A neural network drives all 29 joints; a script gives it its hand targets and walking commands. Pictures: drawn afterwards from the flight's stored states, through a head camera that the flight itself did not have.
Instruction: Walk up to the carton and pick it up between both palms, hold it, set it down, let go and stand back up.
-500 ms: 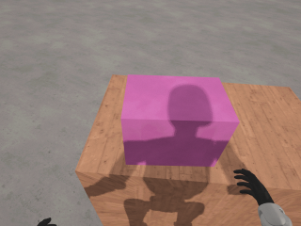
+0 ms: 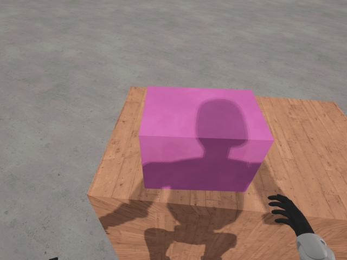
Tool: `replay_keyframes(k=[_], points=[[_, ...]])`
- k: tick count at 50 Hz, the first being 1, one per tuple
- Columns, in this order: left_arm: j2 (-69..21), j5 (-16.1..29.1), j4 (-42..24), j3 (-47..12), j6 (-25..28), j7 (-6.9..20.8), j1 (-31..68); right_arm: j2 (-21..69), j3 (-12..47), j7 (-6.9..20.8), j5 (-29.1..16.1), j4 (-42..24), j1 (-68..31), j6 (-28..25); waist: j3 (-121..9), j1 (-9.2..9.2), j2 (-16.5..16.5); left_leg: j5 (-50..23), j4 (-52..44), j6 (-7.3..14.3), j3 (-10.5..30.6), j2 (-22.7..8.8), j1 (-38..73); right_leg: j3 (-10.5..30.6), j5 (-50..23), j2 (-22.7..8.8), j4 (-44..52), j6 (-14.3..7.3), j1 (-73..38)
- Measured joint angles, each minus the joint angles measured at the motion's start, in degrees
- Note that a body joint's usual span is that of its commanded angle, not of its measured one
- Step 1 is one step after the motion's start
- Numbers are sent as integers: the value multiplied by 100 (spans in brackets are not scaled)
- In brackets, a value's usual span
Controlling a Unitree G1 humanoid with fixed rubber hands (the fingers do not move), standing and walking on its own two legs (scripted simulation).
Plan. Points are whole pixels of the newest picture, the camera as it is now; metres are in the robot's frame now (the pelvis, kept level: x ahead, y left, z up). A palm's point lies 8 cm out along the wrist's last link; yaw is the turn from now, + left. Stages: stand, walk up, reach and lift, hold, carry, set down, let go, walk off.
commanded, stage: stand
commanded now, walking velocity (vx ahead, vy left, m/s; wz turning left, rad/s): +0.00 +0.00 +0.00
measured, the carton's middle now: (197, 139) +0.44 -0.06 +0.03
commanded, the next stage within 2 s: none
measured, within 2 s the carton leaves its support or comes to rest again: neither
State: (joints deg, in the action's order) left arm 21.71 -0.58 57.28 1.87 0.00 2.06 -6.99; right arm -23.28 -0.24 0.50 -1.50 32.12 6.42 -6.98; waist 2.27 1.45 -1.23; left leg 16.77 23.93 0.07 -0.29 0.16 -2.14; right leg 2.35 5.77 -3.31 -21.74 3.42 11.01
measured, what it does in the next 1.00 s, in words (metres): stands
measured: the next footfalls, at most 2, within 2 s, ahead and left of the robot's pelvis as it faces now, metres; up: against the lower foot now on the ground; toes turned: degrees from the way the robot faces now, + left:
none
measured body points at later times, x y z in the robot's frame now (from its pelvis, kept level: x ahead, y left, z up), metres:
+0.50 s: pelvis +0.00 +0.00 +0.00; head -0.01 +0.00 +0.45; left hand +0.12 +0.31 -0.11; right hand +0.22 -0.28 -0.01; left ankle -0.03 +0.12 -0.74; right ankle +0.07 -0.16 -0.74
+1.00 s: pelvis +0.00 +0.00 +0.00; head -0.01 +0.00 +0.45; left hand +0.11 +0.31 -0.11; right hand +0.22 -0.28 -0.01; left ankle -0.03 +0.12 -0.74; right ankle +0.07 -0.16 -0.74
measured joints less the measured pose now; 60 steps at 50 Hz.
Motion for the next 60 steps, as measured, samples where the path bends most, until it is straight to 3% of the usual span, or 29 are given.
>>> replay_keyframes(k=[60], points=[[-44,18,-30,64,1,37,127,-2,-18,11,8,-226,54,-65,46,-29,55,-68,-130,-15,-67,-3,-24,62,-27,13,14,-50,104]])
